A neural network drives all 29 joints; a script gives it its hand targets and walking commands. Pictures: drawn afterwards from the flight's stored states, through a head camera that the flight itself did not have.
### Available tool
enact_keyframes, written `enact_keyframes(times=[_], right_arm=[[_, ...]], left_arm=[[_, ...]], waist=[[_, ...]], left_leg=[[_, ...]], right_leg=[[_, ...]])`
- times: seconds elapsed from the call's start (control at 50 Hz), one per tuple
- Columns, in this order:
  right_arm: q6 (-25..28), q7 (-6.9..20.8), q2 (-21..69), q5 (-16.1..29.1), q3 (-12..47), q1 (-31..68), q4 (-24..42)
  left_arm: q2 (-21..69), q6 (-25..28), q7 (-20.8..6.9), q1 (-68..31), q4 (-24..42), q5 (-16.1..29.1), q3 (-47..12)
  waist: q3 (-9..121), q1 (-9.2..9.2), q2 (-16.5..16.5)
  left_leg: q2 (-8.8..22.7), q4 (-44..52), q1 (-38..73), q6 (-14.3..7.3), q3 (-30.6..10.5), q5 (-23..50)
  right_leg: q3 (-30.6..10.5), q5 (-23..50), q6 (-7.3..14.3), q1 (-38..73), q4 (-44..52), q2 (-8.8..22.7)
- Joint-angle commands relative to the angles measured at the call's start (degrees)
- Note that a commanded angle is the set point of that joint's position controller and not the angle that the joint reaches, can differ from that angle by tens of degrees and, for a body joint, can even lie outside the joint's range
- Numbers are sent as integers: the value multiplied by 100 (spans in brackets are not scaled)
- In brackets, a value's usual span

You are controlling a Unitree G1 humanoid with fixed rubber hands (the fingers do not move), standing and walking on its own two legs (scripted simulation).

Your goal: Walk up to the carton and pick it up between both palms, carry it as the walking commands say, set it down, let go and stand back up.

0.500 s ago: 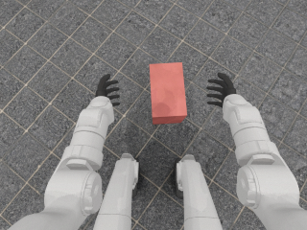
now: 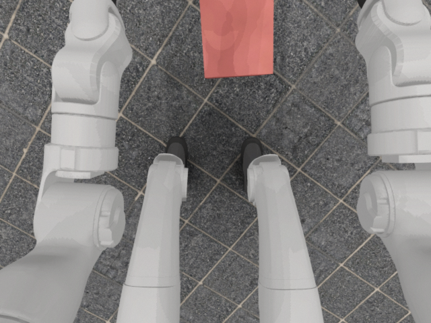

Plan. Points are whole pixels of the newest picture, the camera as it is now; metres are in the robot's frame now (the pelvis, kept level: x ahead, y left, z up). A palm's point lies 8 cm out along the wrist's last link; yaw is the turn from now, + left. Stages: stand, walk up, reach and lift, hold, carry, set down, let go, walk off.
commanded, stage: reach and lift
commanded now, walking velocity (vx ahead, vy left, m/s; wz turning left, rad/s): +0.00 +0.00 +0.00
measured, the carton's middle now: (233, 23) +0.56 -0.03 -0.53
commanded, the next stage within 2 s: none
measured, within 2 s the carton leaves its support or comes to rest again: neither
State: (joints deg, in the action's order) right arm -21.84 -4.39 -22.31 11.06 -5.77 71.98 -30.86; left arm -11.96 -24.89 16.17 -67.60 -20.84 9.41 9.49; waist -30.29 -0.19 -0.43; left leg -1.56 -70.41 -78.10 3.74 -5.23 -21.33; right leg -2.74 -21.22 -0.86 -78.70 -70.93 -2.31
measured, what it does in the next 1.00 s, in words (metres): lowers itself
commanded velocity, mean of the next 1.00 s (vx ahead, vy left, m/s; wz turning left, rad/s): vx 0.00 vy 0.00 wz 0.00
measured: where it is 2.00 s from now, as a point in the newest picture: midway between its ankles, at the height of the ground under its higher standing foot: (213, 176)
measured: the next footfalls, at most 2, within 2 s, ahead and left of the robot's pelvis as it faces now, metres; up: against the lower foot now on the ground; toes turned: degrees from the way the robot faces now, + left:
none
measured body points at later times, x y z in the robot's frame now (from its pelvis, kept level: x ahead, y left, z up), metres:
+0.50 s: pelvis -0.04 +0.00 -0.10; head +0.35 -0.02 +0.12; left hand +0.53 +0.14 -0.27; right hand +0.56 -0.18 -0.25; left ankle +0.10 +0.15 -0.61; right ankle +0.10 -0.12 -0.61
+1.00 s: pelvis -0.02 +0.01 -0.21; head +0.37 -0.01 +0.01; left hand +0.53 +0.14 -0.39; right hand +0.56 -0.16 -0.39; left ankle +0.10 +0.15 -0.61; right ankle +0.10 -0.12 -0.61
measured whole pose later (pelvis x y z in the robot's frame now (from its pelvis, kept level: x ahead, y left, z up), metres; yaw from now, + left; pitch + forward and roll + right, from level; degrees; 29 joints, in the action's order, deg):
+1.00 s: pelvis -0.02 +0.01 -0.21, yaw +1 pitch +32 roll +2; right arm -12.7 -5.1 -23.7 10.9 -2.3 85.0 -50.9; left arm -10.6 -13.5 15.2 -79.8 -43.9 9.8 9.8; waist -30.2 -0.1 -1.3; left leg -5.2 -115.5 -114.1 5.6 -3.6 -33.8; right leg -5.6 -33.6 -4.0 -115.4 -116.9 -4.8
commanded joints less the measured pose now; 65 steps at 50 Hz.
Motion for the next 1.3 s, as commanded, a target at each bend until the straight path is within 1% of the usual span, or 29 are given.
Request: enact_keyframes(times=[0.0, 0.02, 0.04, 0.06, 0.1, 0.12, 0.18, 0.24, 0.32, 0.4, 0.46, 0.5, 0.54, 0.56, 0.58, 0.62, 0.64, 0.66, 0.68, 0.72, 0.78, 0.84, 0.96, 1.1, 1.14, 1.22, 1.24, 1.26, 1.28], right_arm=[[325, 38, -1102, -220, -332, 2556, 763], [380, 60, -1048, -300, -274, 2553, 548], [431, 79, -1012, -350, -255, 2630, 199], [492, 83, -884, -431, -167, 2588, 93], [644, 91, -829, -629, -242, 2764, -83], [697, 105, -868, -732, -334, 2851, -253], [830, 170, -781, -872, -502, 3215, -1113], [991, 221, -652, -943, -656, 3561, -1607], [1100, 163, -744, -835, -592, 4260, -1418], [933, -53, -1144, -454, -177, 5016, -523], [607, -291, -1476, -73, 278, 5112, 211], [394, -368, -1482, 45, 446, 4759, -177], [331, -311, -1213, 74, 477, 4242, -824], [371, -251, -1083, 85, 456, 4061, -926], [452, -183, -1021, 84, 392, 3973, -1117], [670, -73, -969, 82, 275, 3974, -965], [777, -19, -1015, 64, 171, 3939, -1252], [870, -5, -984, 72, 179, 4007, -615], [906, -6, -1087, 30, 149, 4027, -556], [980, -32, -1185, -47, 141, 3968, -386], [1013, -89, -1309, -86, 112, 3971, -174], [1058, -123, -1249, -74, 122, 3852, -343], [1269, -76, -1056, 0, 183, 3637, -1102], [1522, 1, -1081, 119, 240, 3804, -1715], [1602, 3, -1144, 143, 252, 3946, -1680], [1779, 48, -1111, 67, 321, 4034, -2082], [1818, 52, -1110, 35, 285, 4046, -1984], [1857, 70, -1123, -15, 253, 3984, -2254], [1915, 87, -1098, -29, 268, 4014, -2278]], left_arm=[[-327, 365, -83, -2529, 932, -238, 166], [-291, 431, -127, -2414, 630, -258, 234], [-284, 502, -177, -2343, 200, -279, 337], [-248, 593, -238, -2142, -59, -299, 376], [-307, 777, -323, -2084, -494, -427, 631], [-344, 848, -347, -2152, -690, -489, 733], [-277, 1027, -404, -2600, -1463, -699, 879], [-148, 1189, -407, -3141, -1718, -814, 921], [-264, 1323, -289, -3875, -1239, -794, 924], [-904, 1223, -76, -4425, -260, -581, 814], [-1317, 940, 55, -4466, 459, -257, 476], [-1304, 750, 66, -4133, 21, -96, 295], [-1000, 674, 4, -3650, -706, -53, 221], [-846, 681, -32, -3514, -841, -26, 205], [-700, 721, -71, -3466, -1063, -14, 192], [-433, 844, -127, -3457, -1038, 43, 158], [-285, 914, -148, -3415, -1287, 65, 85], [-254, 977, -154, -3467, -760, 95, 86], [-281, 1006, -132, -3479, -745, 88, 103], [-443, 1098, -106, -3419, -675, 67, 169], [-717, 1190, -52, -3395, -557, -2, 250], [-751, 1285, -31, -3351, -677, -15, 197], [-559, 1508, -108, -3264, -1219, 15, 47], [-511, 1723, -204, -3504, -1727, 166, -177], [-483, 1786, -217, -3615, -1719, 290, -240], [-314, 1885, -360, -3519, -2570, 459, -353], [-344, 1913, -396, -3539, -2539, 470, -352], [-347, 1942, -425, -3507, -2803, 444, -334], [-361, 1998, -455, -3496, -2897, 440, -289]], waist=[[13980, -68, -68], [13682, -107, 187], [13226, -165, 409], [12983, -201, 667], [12366, -272, 956], [12073, -259, 918], [10689, -254, 582], [10259, -191, 341], [11343, -231, 351], [13275, -435, 572], [14743, -468, 644], [14214, -445, 595], [12934, -428, 478], [12591, -387, 436], [12203, -325, 385], [12268, -161, 395], [11948, -38, 335], [12634, -59, 419], [12875, 2, 453], [13037, -37, 538], [12979, -154, 605], [12575, -151, 563], [11696, -62, 398], [10989, 79, 270], [10991, 124, 253], [10029, 310, 386], [9991, 349, 389], [9488, 360, 372], [9092, 290, 398]], left_leg=[[-504, 19, 5058, 74, 871, 4262], [-533, 97, 4642, 29, 888, 3987], [-539, 195, 3730, 11, 972, 3235], [-568, 315, 3045, -19, 1026, 2838], [-568, 413, 2066, -51, 1101, 2296], [-552, 411, 1848, -52, 1126, 2056], [-450, 281, 1393, -41, 1158, 1048], [-401, -51, 1411, 9, 1212, 550], [-418, -677, 1695, 67, 1311, 610], [-481, -1232, 1828, 44, 1432, 840], [-510, -1676, 2098, 12, 1444, 1008], [-491, -1924, 1803, -36, 1374, 791], [-450, -2098, 1342, -78, 1282, 521], [-442, -2170, 1259, -87, 1244, 530], [-428, -2260, 1093, -85, 1216, 508], [-443, -2427, 1158, -75, 1187, 799], [-416, -2459, 935, -72, 1174, 577], [-460, -2557, 1310, -50, 1208, 998], [-455, -2706, 1415, -16, 1196, 1279], [-488, -2961, 1370, 5, 1217, 1637], [-498, -3174, 1074, -9, 1237, 1655], [-494, -3371, 885, -27, 1212, 1632], [-479, -3771, 567, 8, 1172, 1535], [-421, -4225, 265, 72, 1160, 1395], [-418, -4359, 271, 92, 1168, 1435], [-381, -4602, -466, 103, 1147, 1218], [-390, -4656, -517, 98, 1150, 1222], [-399, -4681, -789, 91, 1138, 1051], [-403, -4720, -1031, 73, 1125, 1021]], right_leg=[[596, 4464, -137, 4688, 254, -485], [592, 4431, -170, 4888, 221, -479], [494, 4156, -171, 5271, 192, -427], [423, 4161, -230, 5718, 166, -376], [338, 4017, -301, 5962, 137, -276], [336, 3721, -307, 5775, 142, -249], [369, 2020, -248, 4341, 197, -240], [445, 936, -229, 3095, 30, -317], [535, 792, -224, 2766, -496, -391], [544, 1316, -227, 3789, -1131, -425], [580, 1755, -212, 4677, -1722, -401], [604, 1452, -202, 4290, -2031, -367], [659, 908, -176, 3176, -2153, -369], [698, 818, -160, 2736, -2172, -379], [738, 737, -147, 2258, -2217, -374], [827, 1009, -151, 1875, -2330, -398], [861, 853, -139, 1565, -2419, -367], [893, 1275, -160, 1868, -2460, -393], [906, 1581, -186, 1953, -2581, -411], [884, 2000, -236, 2110, -2794, -413], [783, 2145, -280, 2178, -3074, -359], [749, 2047, -271, 1804, -3295, -303], [731, 1698, -229, 767, -3604, -201], [742, 1397, -204, 29, -3961, -97], [737, 1397, -214, -19, -4065, -69], [693, 1261, -221, -329, -4254, -17], [669, 1270, -228, -336, -4278, -13], [641, 1123, -217, -564, -4300, -9], [604, 1063, -214, -738, -4348, -1]])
